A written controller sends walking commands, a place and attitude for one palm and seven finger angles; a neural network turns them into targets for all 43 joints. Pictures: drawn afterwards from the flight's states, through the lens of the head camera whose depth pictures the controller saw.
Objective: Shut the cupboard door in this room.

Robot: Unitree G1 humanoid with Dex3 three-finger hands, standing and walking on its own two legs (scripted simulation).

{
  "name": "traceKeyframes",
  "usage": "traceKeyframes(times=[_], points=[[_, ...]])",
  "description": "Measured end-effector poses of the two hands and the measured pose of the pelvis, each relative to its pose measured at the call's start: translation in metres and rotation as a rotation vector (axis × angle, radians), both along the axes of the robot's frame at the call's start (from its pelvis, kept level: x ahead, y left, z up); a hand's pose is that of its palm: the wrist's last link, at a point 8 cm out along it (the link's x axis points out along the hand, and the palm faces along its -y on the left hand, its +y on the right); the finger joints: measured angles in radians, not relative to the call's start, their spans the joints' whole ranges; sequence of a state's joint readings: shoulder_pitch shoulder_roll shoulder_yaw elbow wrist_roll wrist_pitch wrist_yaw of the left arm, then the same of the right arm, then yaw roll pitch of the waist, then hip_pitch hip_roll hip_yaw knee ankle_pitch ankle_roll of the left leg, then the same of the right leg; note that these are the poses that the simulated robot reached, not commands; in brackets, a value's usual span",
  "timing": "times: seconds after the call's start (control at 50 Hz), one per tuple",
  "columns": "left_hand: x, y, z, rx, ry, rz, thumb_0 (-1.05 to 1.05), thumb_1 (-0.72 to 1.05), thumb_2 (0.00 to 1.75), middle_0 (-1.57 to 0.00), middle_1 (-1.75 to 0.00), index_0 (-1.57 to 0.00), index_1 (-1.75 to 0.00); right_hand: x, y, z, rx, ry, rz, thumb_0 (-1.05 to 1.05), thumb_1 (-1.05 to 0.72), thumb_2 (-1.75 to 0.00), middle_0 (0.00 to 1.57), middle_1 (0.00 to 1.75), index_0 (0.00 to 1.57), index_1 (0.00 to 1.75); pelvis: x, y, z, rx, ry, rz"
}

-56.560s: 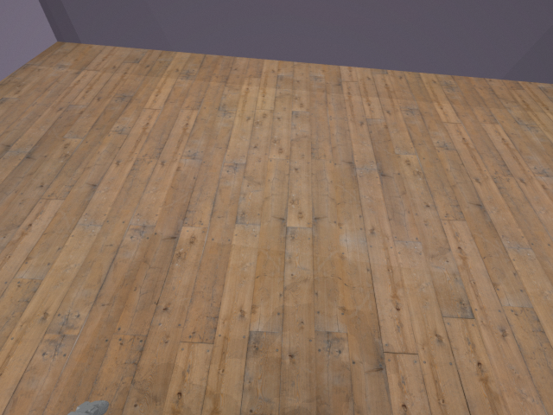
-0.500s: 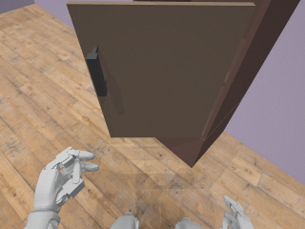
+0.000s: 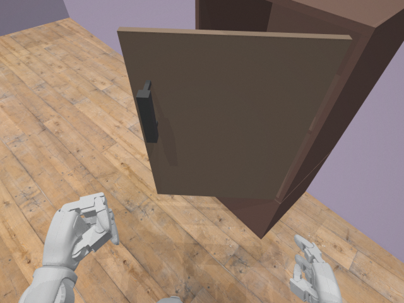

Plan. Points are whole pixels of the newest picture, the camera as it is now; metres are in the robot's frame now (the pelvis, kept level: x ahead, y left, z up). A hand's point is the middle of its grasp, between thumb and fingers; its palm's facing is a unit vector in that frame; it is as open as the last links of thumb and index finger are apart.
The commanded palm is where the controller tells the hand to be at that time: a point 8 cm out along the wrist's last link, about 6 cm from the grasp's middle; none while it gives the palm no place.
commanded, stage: raise the hand and make a fist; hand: left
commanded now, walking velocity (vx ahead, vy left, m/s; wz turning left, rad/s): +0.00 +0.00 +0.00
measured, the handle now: (150, 112) +0.49 +0.17 +0.10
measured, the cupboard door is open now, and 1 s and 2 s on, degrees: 45 45 45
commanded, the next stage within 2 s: bring the fist close to the handle in 0.60 s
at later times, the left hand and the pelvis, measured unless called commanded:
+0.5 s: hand (116, 217) +0.23 +0.17 +0.10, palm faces +0.07 -1.00 -0.05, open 3.1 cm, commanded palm +0.20 +0.22 +0.11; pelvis +0.00 -0.02 +0.02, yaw +0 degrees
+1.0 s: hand (130, 194) +0.27 +0.16 +0.10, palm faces +0.03 -1.00 -0.03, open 3.1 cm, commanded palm +0.26 +0.21 +0.11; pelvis +0.00 -0.02 +0.02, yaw +0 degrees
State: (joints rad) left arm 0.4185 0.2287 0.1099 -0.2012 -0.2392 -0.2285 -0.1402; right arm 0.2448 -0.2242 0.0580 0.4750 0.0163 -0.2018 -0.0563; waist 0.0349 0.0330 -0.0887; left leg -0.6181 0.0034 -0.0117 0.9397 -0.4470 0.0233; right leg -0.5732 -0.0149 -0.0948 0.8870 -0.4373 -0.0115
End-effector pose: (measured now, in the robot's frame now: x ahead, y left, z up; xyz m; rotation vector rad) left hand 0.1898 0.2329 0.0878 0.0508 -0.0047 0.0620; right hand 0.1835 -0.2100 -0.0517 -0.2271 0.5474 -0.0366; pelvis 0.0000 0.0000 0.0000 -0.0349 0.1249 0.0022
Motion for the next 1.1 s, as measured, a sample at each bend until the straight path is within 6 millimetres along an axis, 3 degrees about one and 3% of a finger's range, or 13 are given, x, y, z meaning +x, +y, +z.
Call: traceKeyframes(times=[0.24, 0.46, 0.78, 0.88, 1.1], points=[[0.017, 0.003, 0.024, 0.013, -0.019, 0.004, 0.02, 0.90, 0.90, -1.29, -1.49, -1.29, -1.50, -0.016, -0.021, -0.006, 0.003, 0.064, -0.031, 0.02, -0.90, -0.90, 0.21, 0.30, 0.20, 0.30, 0.005, -0.011, 0.011, 0.015, -0.031, -0.001], [0.017, -0.012, 0.019, -0.007, -0.001, 0.000, 0.02, 0.90, 0.90, -1.30, -1.50, -1.30, -1.50, -0.026, -0.048, -0.001, -0.026, 0.062, -0.070, 0.02, -0.90, -0.90, 0.21, 0.30, 0.20, 0.30, 0.004, -0.021, 0.015, 0.028, -0.040, -0.010], [0.015, -0.014, 0.019, -0.002, -0.012, 0.007, 0.02, 0.90, 0.90, -1.30, -1.50, -1.30, -1.50, -0.018, -0.041, -0.001, -0.002, 0.042, -0.046, 0.02, -0.90, -0.90, 0.21, 0.30, 0.20, 0.30, 0.001, -0.024, 0.015, 0.028, -0.047, -0.006], [0.031, -0.015, 0.020, -0.009, -0.028, 0.003, 0.02, 0.90, 0.90, -1.30, -1.50, -1.30, -1.50, -0.019, -0.037, -0.005, -0.002, 0.055, -0.039, 0.02, -0.90, -0.90, 0.21, 0.30, 0.20, 0.30, -0.001, -0.022, 0.015, 0.026, -0.046, -0.001], [0.085, -0.026, 0.019, -0.021, -0.011, -0.022, 0.02, 0.90, 0.90, -1.30, -1.50, -1.30, -1.50, -0.031, -0.037, -0.009, -0.003, 0.109, -0.073, 0.02, -0.90, -0.90, 0.21, 0.30, 0.20, 0.30, 0.001, -0.018, 0.018, 0.033, -0.036, -0.016]])
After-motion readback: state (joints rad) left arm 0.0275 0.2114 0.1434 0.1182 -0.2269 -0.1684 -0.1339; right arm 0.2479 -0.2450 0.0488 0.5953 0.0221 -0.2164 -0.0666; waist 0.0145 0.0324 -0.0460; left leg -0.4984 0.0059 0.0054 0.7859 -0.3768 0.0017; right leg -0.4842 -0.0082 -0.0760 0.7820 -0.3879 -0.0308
